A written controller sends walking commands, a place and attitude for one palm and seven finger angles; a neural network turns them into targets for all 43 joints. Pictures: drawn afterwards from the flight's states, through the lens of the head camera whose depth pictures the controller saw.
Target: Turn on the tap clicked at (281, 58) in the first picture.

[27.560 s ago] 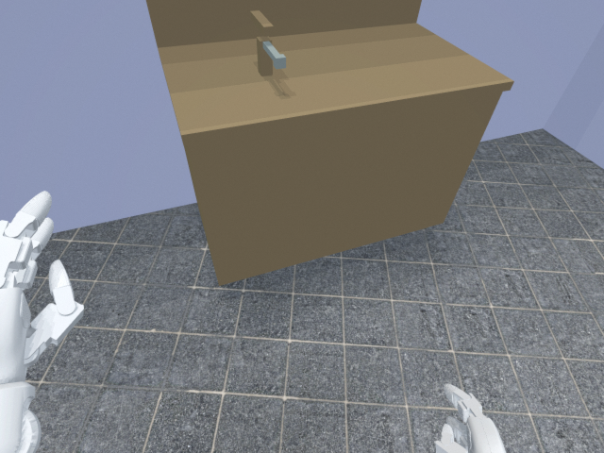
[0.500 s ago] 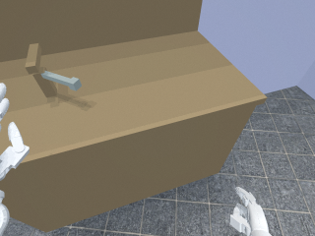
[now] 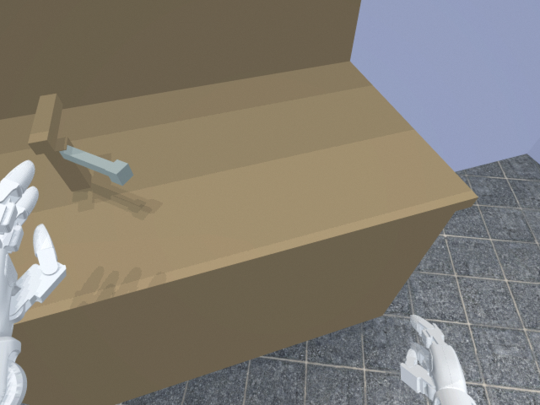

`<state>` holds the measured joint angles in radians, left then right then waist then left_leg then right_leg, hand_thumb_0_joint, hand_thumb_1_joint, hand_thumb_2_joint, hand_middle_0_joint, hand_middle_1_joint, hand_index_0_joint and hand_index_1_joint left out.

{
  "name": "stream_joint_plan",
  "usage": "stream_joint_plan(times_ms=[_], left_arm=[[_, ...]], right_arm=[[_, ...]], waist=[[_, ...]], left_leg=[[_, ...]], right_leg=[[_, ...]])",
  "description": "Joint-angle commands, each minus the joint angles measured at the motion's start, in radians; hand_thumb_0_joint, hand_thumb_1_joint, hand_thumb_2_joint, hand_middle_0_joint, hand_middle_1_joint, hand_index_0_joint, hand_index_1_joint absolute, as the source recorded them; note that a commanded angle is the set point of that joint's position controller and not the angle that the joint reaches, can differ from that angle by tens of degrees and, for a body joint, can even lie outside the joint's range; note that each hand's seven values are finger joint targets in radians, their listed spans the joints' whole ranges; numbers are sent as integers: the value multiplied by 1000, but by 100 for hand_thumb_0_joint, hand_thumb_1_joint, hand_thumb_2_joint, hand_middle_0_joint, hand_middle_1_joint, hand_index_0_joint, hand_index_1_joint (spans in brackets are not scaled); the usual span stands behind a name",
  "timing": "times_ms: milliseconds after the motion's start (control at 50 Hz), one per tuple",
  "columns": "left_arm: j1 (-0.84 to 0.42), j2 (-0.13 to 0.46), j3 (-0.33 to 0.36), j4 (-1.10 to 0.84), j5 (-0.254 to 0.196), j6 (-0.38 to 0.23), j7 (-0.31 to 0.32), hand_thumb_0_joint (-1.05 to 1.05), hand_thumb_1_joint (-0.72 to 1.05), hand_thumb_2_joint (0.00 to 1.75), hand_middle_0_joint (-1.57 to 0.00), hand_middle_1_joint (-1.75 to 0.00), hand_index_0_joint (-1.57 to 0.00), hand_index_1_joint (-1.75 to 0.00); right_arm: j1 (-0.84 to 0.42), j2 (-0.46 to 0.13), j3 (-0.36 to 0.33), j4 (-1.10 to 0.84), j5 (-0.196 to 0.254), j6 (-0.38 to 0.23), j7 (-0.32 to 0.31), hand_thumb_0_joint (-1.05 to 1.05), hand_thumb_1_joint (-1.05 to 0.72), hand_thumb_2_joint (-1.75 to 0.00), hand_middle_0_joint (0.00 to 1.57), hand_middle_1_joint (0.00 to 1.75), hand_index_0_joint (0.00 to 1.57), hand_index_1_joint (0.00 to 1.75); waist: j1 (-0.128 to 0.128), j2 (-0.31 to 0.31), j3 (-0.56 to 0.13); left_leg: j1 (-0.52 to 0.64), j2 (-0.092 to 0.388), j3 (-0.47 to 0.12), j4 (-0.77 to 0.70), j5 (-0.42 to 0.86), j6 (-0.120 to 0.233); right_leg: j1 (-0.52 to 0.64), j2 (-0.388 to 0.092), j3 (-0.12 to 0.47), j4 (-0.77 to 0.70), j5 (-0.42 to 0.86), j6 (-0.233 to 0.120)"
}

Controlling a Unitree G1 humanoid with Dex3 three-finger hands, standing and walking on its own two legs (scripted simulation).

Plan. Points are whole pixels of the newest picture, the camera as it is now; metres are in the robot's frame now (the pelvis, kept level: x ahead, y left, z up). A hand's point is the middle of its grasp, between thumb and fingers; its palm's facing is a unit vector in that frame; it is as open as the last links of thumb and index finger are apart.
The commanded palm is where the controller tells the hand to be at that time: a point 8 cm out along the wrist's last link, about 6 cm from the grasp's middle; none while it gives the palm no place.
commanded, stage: come to a stop and stand still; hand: left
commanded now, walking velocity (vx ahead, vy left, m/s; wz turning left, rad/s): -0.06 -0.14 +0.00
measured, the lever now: (119, 172) +0.44 +0.29 +0.08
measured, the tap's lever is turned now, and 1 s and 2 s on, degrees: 48 48 48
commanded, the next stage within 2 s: look again from close up in 0.82 s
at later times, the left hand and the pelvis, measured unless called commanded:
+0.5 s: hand (29, 293) +0.19 +0.26 +0.16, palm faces +0.41 -0.85 -0.32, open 7.4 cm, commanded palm +0.14 +0.30 +0.18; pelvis -0.02 +0.02 +0.01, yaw +0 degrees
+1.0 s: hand out of the picture +0.22 +0.33 +0.20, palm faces +0.51 -0.74 -0.43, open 7.4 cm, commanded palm +0.13 +0.31 +0.18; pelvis -0.02 +0.03 +0.01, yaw +1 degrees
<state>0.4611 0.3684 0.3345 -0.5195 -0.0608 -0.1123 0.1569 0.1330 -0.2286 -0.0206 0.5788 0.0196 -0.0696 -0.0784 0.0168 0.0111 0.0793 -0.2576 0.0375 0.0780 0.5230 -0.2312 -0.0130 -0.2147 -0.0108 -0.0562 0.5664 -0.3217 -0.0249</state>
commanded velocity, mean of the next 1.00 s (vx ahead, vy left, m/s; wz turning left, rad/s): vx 0.00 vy -0.01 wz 0.00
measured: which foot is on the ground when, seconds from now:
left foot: down 0.00-1.00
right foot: down 0.00-1.00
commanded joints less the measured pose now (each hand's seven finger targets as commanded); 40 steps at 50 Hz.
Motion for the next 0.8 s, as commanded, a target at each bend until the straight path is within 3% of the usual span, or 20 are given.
stream_joint_plan(times_ms=[0, 20, 100, 160, 260, 300, 380, 400, 460, 500, 520, 620, 780], left_arm=[[2, 167, 120, -252, 2, -61, 12, 0, 90, 90, -20, -30, -20, -30], [5, 189, 138, -264, -1, -60, 14, 0, 90, 90, -20, -30, -20, -30], [-4, 162, 119, -237, -16, -55, 12, 0, 90, 90, -20, -30, -20, -30], [-37, 143, 94, -200, -17, -45, 12, 0, 90, 90, -20, -30, -20, -30], [-113, 129, 60, -121, -9, -33, 12, 0, 90, 90, -20, -30, -20, -30], [-142, 131, 54, -113, -6, -35, 12, 0, 90, 90, -20, -30, -20, -30], [-158, 140, 53, -117, 0, -42, 14, 0, 90, 90, -20, -30, -20, -30], [-145, 145, 60, -119, 0, -44, 15, 0, 90, 90, -20, -30, -20, -30], [-116, 151, 69, -149, 3, -54, 16, 0, 90, 90, -20, -30, -20, -30], [-89, 155, 82, -150, 4, -60, 17, 0, 90, 90, -20, -30, -20, -30], [-84, 162, 88, -160, 4, -63, 16, 0, 90, 90, -20, -30, -20, -30], [-58, 153, 88, -174, 8, -77, 16, 0, 90, 90, -20, -30, -20, -30], [-104, 125, 63, -122, 11, -81, 11, 0, 90, 90, -20, -30, -20, -30]], right_arm=[[-72, -91, -22, -156, -4, -58, -13, 0, -90, -90, 20, 30, 20, 30], [-77, -90, -21, -155, -6, -58, -17, 0, -90, -90, 20, 30, 20, 30], [-72, -83, -17, -153, -12, -65, -21, 0, -90, -90, 20, 30, 20, 30], [-81, -81, -10, -143, -15, -65, -26, 0, -90, -90, 20, 30, 20, 30], [-89, -83, -2, -128, -17, -63, -29, 0, -90, -90, 20, 30, 20, 30], [-90, -87, -2, -124, -17, -63, -27, 0, -90, -90, 20, 30, 20, 30], [-97, -91, 1, -121, -20, -61, -28, 0, -90, -90, 20, 30, 20, 30], [-97, -90, 0, -121, -19, -61, -26, 0, -90, -90, 20, 30, 20, 30], [-96, -91, 1, -125, -22, -62, -26, 0, -90, -90, 20, 30, 20, 30], [-92, -90, 0, -124, -23, -63, -25, 0, -90, -90, 20, 30, 20, 30], [-96, -96, -3, -125, -24, -65, -25, 0, -90, -90, 20, 30, 20, 30], [-86, -95, -5, -119, -23, -77, -23, 0, -90, -90, 20, 30, 20, 30], [-83, -91, -3, -102, -21, -81, -17, 0, -90, -90, 20, 30, 20, 30]], waist=[[11, 87, -233], [10, 86, -246], [5, 75, -247], [-2, 82, -212], [-9, 9, -140], [-10, -17, -127], [-6, 11, -112], [-4, 5, -114], [0, 64, -131], [3, 57, -138], [2, 90, -148], [3, 99, -173], [1, 35, -146]], left_leg=[[141, 119, -134, -70, 490, 44], [136, 108, -131, -74, 446, 38], [117, 73, -101, -86, 277, 16], [106, 56, -91, -110, 127, 12], [94, 29, -89, -120, -20, 16], [98, 22, -92, -118, -34, 17], [86, 23, -107, -152, -63, 21], [86, 24, -109, -156, -64, 23], [61, 34, -133, -196, -83, 27], [45, 40, -146, -219, -100, 29], [41, 43, -156, -230, -104, 30], [40, 50, -169, -245, -85, 31], [48, 35, -146, -216, -81, 27]], right_leg=[[19, -16, 67, -125, 277, 30], [40, -23, 73, -139, 319, 27], [47, -29, 104, -196, 343, 18], [21, -31, 119, -243, 270, 13], [-52, -37, 138, -345, 80, 10], [-72, -39, 136, -372, 23, 8], [-67, -31, 116, -371, -22, 6], [-64, -28, 113, -367, -15, 7], [-14, -16, 94, -322, 30, 7], [11, -5, 84, -303, 54, 11], [28, -4, 78, -288, 65, 10], [63, 5, 65, -250, 124, 14], [35, -4, 77, -286, 124, 14]])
